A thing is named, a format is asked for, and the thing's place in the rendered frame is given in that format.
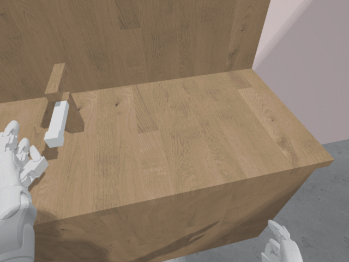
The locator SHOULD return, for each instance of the right robot hand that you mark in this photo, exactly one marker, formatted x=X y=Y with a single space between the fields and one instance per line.
x=286 y=251

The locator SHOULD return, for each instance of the robot left forearm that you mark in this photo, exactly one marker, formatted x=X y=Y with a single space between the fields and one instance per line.
x=17 y=216

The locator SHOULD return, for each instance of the counter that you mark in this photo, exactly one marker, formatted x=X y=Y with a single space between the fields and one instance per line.
x=173 y=145

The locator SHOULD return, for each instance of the tap lever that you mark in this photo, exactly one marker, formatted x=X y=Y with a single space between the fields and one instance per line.
x=54 y=137

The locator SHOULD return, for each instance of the left robot hand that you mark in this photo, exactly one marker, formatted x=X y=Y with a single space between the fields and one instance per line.
x=15 y=167

